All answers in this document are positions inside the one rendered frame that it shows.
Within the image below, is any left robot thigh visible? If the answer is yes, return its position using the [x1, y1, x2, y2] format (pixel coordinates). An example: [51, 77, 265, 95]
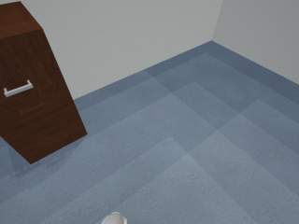
[101, 214, 127, 224]

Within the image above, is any handle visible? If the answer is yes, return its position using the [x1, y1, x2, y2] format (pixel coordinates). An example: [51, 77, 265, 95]
[20, 104, 45, 117]
[4, 79, 34, 97]

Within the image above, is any cabinet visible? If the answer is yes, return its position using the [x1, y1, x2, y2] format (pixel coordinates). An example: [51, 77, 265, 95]
[0, 1, 87, 164]

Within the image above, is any drawer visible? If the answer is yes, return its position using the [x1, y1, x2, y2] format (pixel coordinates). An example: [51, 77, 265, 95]
[0, 60, 60, 104]

